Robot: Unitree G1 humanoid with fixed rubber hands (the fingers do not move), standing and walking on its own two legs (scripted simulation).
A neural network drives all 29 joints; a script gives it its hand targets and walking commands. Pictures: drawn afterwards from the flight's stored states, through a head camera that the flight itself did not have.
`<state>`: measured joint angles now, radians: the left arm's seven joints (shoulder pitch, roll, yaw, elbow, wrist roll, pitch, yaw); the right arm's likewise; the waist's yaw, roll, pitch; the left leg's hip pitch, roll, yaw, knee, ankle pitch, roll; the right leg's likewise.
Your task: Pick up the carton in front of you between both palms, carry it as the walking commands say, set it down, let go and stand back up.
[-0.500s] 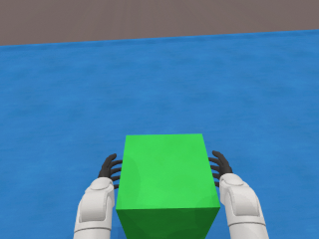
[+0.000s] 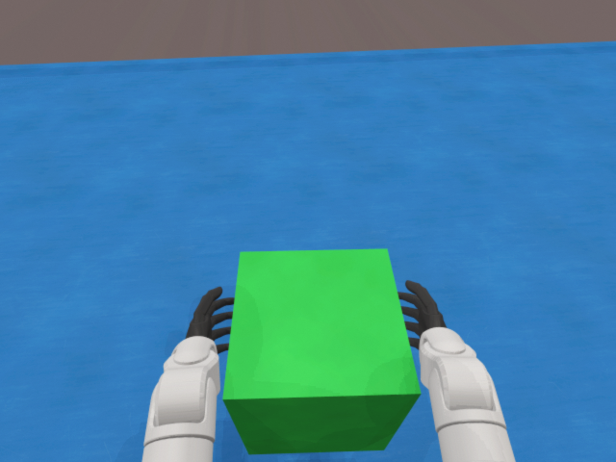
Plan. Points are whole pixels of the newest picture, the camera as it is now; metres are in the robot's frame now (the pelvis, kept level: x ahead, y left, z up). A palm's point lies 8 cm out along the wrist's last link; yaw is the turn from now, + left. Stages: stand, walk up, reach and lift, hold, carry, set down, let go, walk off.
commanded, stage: hold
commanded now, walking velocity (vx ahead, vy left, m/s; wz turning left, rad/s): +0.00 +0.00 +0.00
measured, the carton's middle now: (315, 355) +0.30 +0.00 -0.05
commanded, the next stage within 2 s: set down in 0.04 s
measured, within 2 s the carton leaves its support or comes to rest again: neither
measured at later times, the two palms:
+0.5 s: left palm (229, 340) +0.33 +0.14 -0.06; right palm (423, 350) +0.31 -0.16 -0.05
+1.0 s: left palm (236, 365) +0.37 +0.16 -0.24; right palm (387, 363) +0.37 -0.14 -0.22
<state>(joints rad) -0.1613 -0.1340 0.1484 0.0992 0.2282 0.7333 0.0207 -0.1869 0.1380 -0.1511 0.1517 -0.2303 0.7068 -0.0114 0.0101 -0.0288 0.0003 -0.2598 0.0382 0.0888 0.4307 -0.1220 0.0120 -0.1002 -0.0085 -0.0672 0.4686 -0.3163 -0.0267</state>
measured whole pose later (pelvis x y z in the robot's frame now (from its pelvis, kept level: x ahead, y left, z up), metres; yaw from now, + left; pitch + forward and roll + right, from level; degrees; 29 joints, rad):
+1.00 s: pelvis -0.07 +0.03 -0.16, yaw -9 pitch +39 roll -2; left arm -0.77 -0.10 0.48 0.51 0.30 0.32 0.01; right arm -0.85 0.09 -0.48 0.66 -0.25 0.27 -0.01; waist 0.05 -0.07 -0.16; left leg -1.63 0.01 -0.03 1.28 -0.33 0.00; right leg -1.52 0.07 0.03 1.36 -0.53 0.01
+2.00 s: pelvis -0.11 +0.03 -0.37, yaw -12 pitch +42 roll -3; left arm -1.35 0.25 0.39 0.79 0.06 0.29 0.04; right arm -1.45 -0.16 -0.21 0.91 0.00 0.24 -0.19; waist 0.16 -0.07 0.28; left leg -2.32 0.03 -0.04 2.02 -0.43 -0.01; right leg -2.18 0.13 0.00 2.13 -0.68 0.04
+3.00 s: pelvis -0.12 +0.03 -0.40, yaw -12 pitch +36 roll +0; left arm -1.44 0.35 0.50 1.04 0.09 0.18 -0.10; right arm -1.54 -0.17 -0.25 1.03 -0.13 0.18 -0.04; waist 0.15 -0.03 0.41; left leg -2.31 0.05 -0.02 2.10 -0.43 -0.01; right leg -2.19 0.16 0.02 2.23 -0.67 0.04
